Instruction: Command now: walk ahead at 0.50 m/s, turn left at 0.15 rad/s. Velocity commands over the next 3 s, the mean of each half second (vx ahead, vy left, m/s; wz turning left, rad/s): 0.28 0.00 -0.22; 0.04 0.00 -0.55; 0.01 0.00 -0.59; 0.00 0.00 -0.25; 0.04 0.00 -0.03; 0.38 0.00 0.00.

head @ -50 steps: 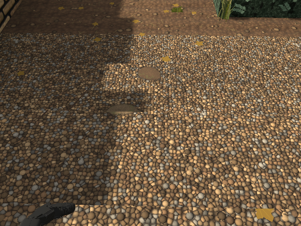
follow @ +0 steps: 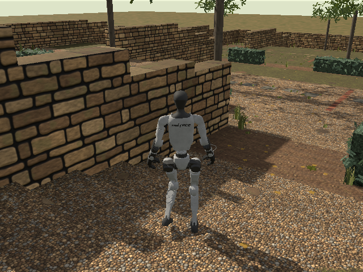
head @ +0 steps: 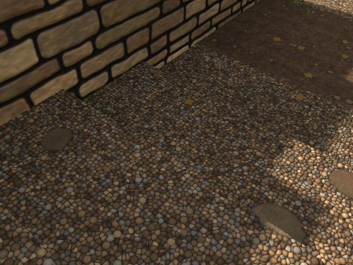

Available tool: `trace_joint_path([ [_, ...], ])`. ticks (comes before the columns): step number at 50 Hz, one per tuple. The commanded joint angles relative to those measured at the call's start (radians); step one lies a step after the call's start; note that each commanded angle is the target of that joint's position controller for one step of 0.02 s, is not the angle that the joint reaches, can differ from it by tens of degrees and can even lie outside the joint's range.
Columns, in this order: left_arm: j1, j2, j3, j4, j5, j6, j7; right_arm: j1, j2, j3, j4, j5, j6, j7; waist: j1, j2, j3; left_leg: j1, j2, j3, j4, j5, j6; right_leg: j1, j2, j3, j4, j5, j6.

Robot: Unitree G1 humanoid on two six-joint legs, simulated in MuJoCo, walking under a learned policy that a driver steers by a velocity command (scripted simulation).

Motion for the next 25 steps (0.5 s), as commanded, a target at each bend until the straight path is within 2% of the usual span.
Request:
trace_joint_path([
  [1, 0.051, 0.109, 0.008, -0.039, -0.018, -0.007, 0.007, -0.11, -0.116, -0.015, -0.124, -0.015, -0.003, -0.006, -0.024, 0.043, 0.15, -0.431, 0.14, -0.035, 0.121, 0.096, 0.004, 0.16, -0.394, 0.562, -0.4, 0.409, -0.297],
  [3, 0.001, 0.118, -0.001, -0.027, -0.014, 0.009, 0.024, -0.105, -0.092, -0.008, -0.139, -0.024, 0.003, 0.02, -0.065, -0.036, 0.178, -0.339, 0.211, 0.021, -0.101, 0.211, -0.01, 0.067, -0.287, 0.401, -0.458, 0.328, -0.229],
  [4, 0.022, 0.11, -0.009, -0.007, -0.012, 0.02, 0.032, -0.152, -0.063, 0.008, -0.164, -0.044, -0.008, 0.034, -0.048, -0.04, 0.171, -0.296, 0.231, 0.082, -0.229, 0.286, -0.023, 0.052, -0.245, 0.346, -0.482, 0.403, -0.216],
  [5, 0.04, 0.116, -0.01, 0.006, -0.008, 0.033, 0.039, -0.221, -0.031, 0.021, -0.192, -0.054, -0.019, 0.042, -0.026, -0.051, 0.167, -0.235, 0.226, 0.133, -0.363, 0.329, -0.033, 0.037, -0.212, 0.288, -0.48, 0.525, -0.198],
  [6, 0.051, 0.129, -0.007, 0.022, 0.0, 0.045, 0.041, -0.233, 0.01, 0.037, -0.195, -0.066, -0.027, 0.05, -0.019, -0.057, 0.117, -0.134, 0.207, 0.164, -0.428, 0.377, -0.042, 0.027, -0.194, 0.238, -0.436, 0.674, -0.185],
  [7, 0.071, 0.138, -0.005, 0.031, -0.002, 0.052, 0.038, -0.222, 0.023, 0.043, -0.186, -0.064, -0.031, 0.06, -0.014, -0.064, 0.073, -0.06, 0.179, 0.191, -0.509, 0.395, -0.048, 0.038, -0.173, 0.189, -0.401, 0.77, -0.174],
  [8, 0.083, 0.153, 0.002, 0.044, 0.006, 0.047, 0.037, -0.134, 0.004, 0.033, -0.149, -0.073, -0.04, 0.071, -0.029, -0.102, -0.01, 0.061, 0.167, 0.182, -0.453, 0.559, -0.04, 0.044, -0.182, 0.169, -0.331, 0.848, -0.172],
  [10, 0.057, 0.148, -0.004, 0.033, -0.014, 0.048, 0.037, -0.139, -0.043, 0.017, -0.153, -0.073, -0.047, 0.075, -0.043, -0.12, -0.024, 0.115, 0.121, 0.212, -0.564, 0.524, -0.026, 0.072, -0.161, 0.159, -0.255, 0.895, -0.144],
  [11, 0.03, 0.137, -0.011, 0.02, 0.0, 0.051, 0.038, -0.087, -0.067, 0.003, -0.124, -0.083, -0.051, 0.073, -0.09, -0.109, -0.076, 0.249, 0.082, 0.269, -0.584, 0.641, -0.015, 0.053, -0.131, 0.135, -0.155, 0.952, -0.116],
  [12, 0.013, 0.139, -0.012, 0.003, -0.002, 0.05, 0.039, 0.004, -0.081, -0.008, -0.1, -0.087, -0.056, 0.071, -0.141, -0.142, -0.099, 0.372, 0.082, 0.268, -0.672, 0.705, 0.0, 0.015, -0.096, 0.138, -0.024, 0.92, -0.077],
  [13, -0.004, 0.125, -0.011, -0.026, 0.003, 0.044, 0.045, 0.109, -0.126, -0.026, -0.068, -0.082, -0.062, 0.067, -0.189, -0.112, -0.122, 0.504, 0.147, 0.211, -0.768, 0.945, 0.032, -0.055, -0.043, 0.132, 0.175, 0.764, -0.024],
  [14, 0.19, -0.003, -0.044, -0.023, 0.001, 0.052, 0.042, 0.108, -0.189, -0.034, -0.076, -0.076, -0.049, 0.064, -0.094, 0.237, -0.229, 0.686, 0.506, -0.163, -0.865, 1.222, 0.238, -0.262, 0.043, 0.099, 0.499, -0.079, 0.054],
  [15, 0.212, 0.047, -0.031, -0.009, -0.011, 0.065, 0.049, 0.063, -0.141, -0.025, -0.089, -0.05, -0.036, 0.064, -0.079, 0.257, -0.2, 0.592, 0.545, -0.262, -0.916, 1.087, 0.301, -0.34, 0.022, 0.136, 0.57, -0.149, 0.066],
  [16, 0.131, 0.097, -0.009, -0.03, -0.022, 0.083, 0.059, 0.024, -0.099, -0.015, -0.084, -0.033, -0.03, 0.064, -0.075, 0.168, -0.1, 0.515, 0.523, -0.184, -0.907, 0.98, 0.282, -0.403, -0.021, 0.134, 0.587, -0.141, 0.063],
  [17, 0.09, 0.091, -0.005, -0.043, -0.017, 0.102, 0.07, -0.001, -0.09, -0.018, -0.073, -0.036, -0.03, 0.061, -0.073, 0.079, -0.076, 0.461, 0.531, -0.165, -0.908, 0.831, 0.259, -0.423, -0.063, 0.136, 0.56, -0.117, 0.05],
  [18, 0.078, 0.091, 0.003, -0.046, -0.004, 0.124, 0.078, -0.036, -0.084, -0.016, -0.072, -0.037, -0.031, 0.057, -0.056, 0.043, -0.041, 0.377, 0.53, -0.125, -0.913, 0.807, 0.242, -0.401, -0.079, 0.135, 0.532, -0.088, 0.051],
  [19, 0.056, 0.098, 0.018, -0.058, -0.002, 0.149, 0.081, -0.063, -0.132, -0.028, -0.066, -0.052, -0.035, 0.052, -0.03, 0.054, -0.004, 0.266, 0.523, -0.09, -0.946, 0.68, 0.237, -0.38, -0.074, 0.116, 0.533, 0.01, 0.05],
  [20, 0.037, 0.092, 0.019, -0.076, 0.009, 0.167, 0.082, -0.08, -0.147, -0.036, -0.065, -0.062, -0.039, 0.043, -0.022, 0.072, -0.008, 0.214, 0.532, -0.071, -0.97, 0.667, 0.238, -0.354, -0.076, 0.104, 0.548, 0.076, 0.048],
  [21, -0.05, 0.117, 0.03, -0.108, -0.004, 0.172, 0.079, -0.058, -0.148, -0.041, -0.05, -0.056, -0.048, 0.014, -0.045, 0.079, 0.007, 0.227, 0.558, -0.078, -0.969, 0.516, 0.203, -0.418, -0.095, 0.169, 0.523, 0.111, 0.034],
  [22, -0.081, 0.123, 0.035, -0.126, -0.006, 0.178, 0.075, -0.05, -0.142, -0.039, -0.044, -0.053, -0.051, -0.005, -0.05, 0.09, 0.007, 0.243, 0.556, -0.05, -0.967, 0.476, 0.188, -0.452, -0.092, 0.178, 0.506, 0.156, 0.029],
  [23, -0.097, 0.099, 0.033, -0.134, -0.002, 0.187, 0.068, -0.05, -0.14, -0.039, -0.03, -0.047, -0.048, -0.026, -0.035, 0.101, 0.029, 0.207, 0.52, 0.019, -0.958, 0.389, 0.17, -0.469, -0.078, 0.171, 0.447, 0.263, 0.033],
  [24, -0.124, 0.102, 0.033, -0.155, 0.004, 0.193, 0.057, -0.05, -0.138, -0.041, -0.025, -0.039, -0.043, -0.052, -0.03, 0.118, 0.02, 0.202, 0.519, 0.038, -0.937, 0.33, 0.148, -0.469, -0.084, 0.185, 0.394, 0.389, 0.042],
  [25, -0.132, 0.098, 0.033, -0.165, 0.009, 0.197, 0.044, -0.054, -0.126, -0.037, -0.021, -0.039, -0.037, -0.066, -0.028, 0.112, 0.006, 0.202, 0.503, 0.078, -0.909, 0.308, 0.135, -0.455, -0.079, 0.174, 0.346, 0.471, 0.048],
])
Next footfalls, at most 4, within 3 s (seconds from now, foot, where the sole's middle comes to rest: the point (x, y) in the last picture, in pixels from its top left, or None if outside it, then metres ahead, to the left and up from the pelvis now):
0.24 left None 0.24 0.16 -0.75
0.76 right None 0.29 -0.19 -0.92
1.32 left None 0.49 -0.06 -0.92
1.72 right None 0.29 -0.21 -0.92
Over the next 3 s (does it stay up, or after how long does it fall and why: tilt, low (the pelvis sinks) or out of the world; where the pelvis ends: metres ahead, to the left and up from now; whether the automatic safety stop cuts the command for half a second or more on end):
stays up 0.54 -0.24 -0.14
